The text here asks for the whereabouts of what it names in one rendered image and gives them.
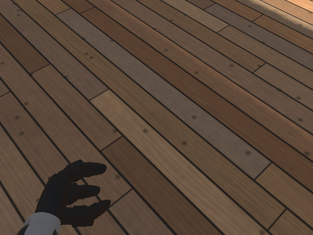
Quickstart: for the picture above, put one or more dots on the left robot forearm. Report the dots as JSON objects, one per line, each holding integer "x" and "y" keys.
{"x": 41, "y": 223}

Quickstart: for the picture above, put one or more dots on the robot left hand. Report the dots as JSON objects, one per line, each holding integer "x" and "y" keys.
{"x": 62, "y": 191}

